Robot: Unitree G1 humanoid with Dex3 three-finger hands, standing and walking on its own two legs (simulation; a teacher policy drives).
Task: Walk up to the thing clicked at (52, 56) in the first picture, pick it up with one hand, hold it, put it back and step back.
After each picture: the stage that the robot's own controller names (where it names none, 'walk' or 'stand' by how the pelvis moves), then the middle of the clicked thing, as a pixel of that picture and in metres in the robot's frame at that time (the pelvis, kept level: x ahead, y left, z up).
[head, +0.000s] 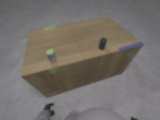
stand; (51, 56) +0.50 +0.40 -0.04
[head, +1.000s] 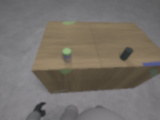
walk; (67, 55) +0.49 +0.22 -0.02
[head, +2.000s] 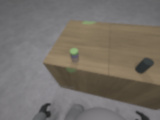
stand; (74, 55) +0.49 +0.19 -0.02
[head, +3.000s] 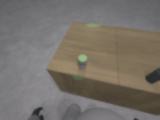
stand; (82, 62) +0.43 +0.10 -0.02
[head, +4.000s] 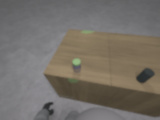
stand; (76, 65) +0.43 +0.15 -0.04
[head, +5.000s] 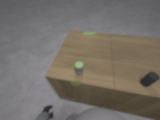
stand; (79, 68) +0.41 +0.13 -0.05
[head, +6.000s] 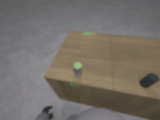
stand; (78, 69) +0.41 +0.13 -0.05
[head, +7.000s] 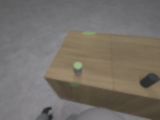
stand; (78, 69) +0.40 +0.13 -0.05
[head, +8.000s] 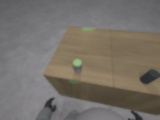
rise first; (77, 66) +0.41 +0.14 -0.04
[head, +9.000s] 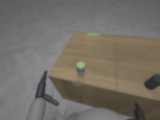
rise first; (81, 69) +0.41 +0.13 -0.04
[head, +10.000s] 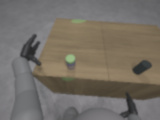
go down; (70, 62) +0.43 +0.13 -0.02
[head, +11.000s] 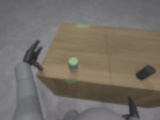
go down; (73, 65) +0.41 +0.13 -0.02
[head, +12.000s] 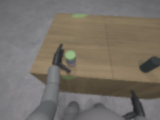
close in; (71, 59) +0.42 +0.14 +0.03
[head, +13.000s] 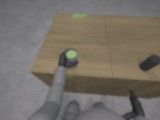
close; (72, 59) +0.42 +0.13 +0.03
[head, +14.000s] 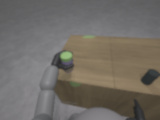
lift; (67, 62) +0.33 +0.17 +0.16
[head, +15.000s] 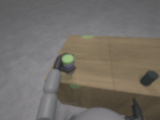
hold; (68, 64) +0.32 +0.16 +0.14
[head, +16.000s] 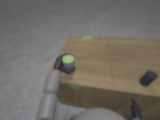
hold; (69, 65) +0.32 +0.16 +0.14
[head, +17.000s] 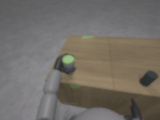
hold; (69, 65) +0.32 +0.16 +0.14
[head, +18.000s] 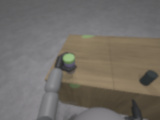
crouch; (69, 64) +0.33 +0.16 +0.14
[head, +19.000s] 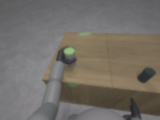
lower; (70, 57) +0.39 +0.16 +0.13
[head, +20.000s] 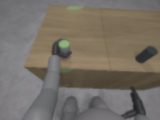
lower; (65, 50) +0.47 +0.15 +0.05
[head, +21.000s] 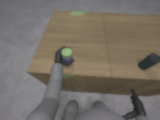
lower; (67, 57) +0.43 +0.15 +0.03
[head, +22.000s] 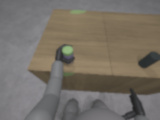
lower; (68, 55) +0.44 +0.14 +0.04
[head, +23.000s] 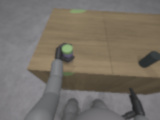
lower; (68, 54) +0.45 +0.15 +0.04
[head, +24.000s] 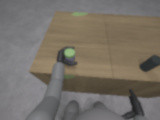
open; (70, 57) +0.43 +0.14 +0.03
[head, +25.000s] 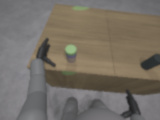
sink last; (71, 54) +0.44 +0.13 +0.04
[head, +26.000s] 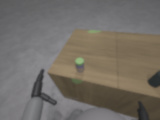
sink last; (80, 65) +0.42 +0.14 +0.00
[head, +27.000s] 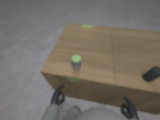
stand; (76, 63) +0.42 +0.14 +0.00
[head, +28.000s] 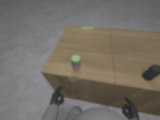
stand; (76, 62) +0.43 +0.14 +0.01
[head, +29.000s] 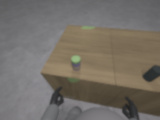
stand; (76, 63) +0.42 +0.14 +0.01
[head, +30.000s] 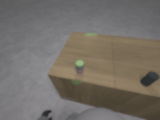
stand; (79, 67) +0.44 +0.13 -0.05
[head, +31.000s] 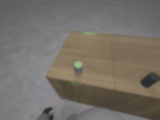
stand; (78, 68) +0.41 +0.13 -0.05
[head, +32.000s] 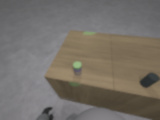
stand; (77, 68) +0.41 +0.14 -0.05
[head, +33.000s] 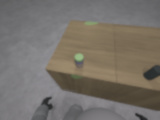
walk; (79, 61) +0.44 +0.13 -0.03
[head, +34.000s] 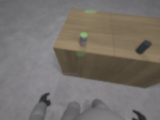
walk; (83, 39) +0.66 +0.13 -0.03
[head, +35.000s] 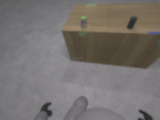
walk; (83, 22) +1.00 +0.21 -0.02
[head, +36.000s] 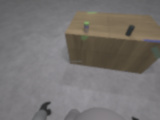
stand; (86, 27) +1.04 +0.14 -0.03
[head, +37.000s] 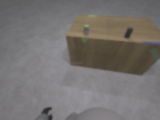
stand; (86, 29) +1.06 +0.13 -0.05
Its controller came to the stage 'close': yes
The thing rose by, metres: 0.19
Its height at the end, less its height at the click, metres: +0.00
